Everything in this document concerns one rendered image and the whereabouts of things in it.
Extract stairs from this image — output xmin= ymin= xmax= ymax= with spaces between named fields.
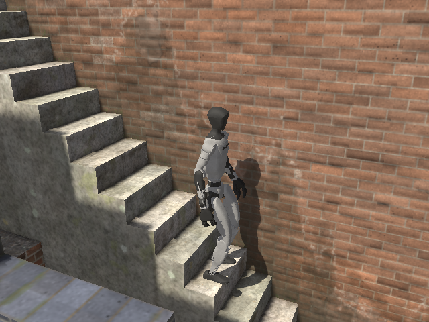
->
xmin=0 ymin=0 xmax=298 ymax=322

